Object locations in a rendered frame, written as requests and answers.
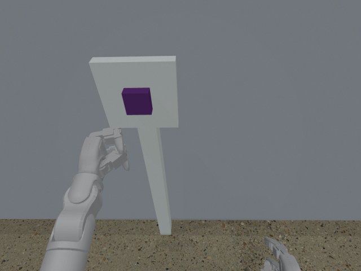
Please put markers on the left robot hand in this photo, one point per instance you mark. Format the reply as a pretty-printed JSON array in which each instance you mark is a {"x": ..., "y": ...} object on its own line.
[{"x": 95, "y": 158}]

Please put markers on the left robot forearm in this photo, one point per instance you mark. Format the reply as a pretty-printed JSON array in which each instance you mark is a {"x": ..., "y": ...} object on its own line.
[{"x": 71, "y": 237}]

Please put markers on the right robot hand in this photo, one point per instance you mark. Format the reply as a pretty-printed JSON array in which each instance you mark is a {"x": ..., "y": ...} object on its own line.
[{"x": 286, "y": 262}]

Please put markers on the panel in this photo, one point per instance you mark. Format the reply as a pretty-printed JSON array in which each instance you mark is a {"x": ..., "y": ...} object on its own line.
[{"x": 159, "y": 73}]

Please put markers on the button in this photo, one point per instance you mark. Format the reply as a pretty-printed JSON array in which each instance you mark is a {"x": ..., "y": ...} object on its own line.
[{"x": 137, "y": 101}]

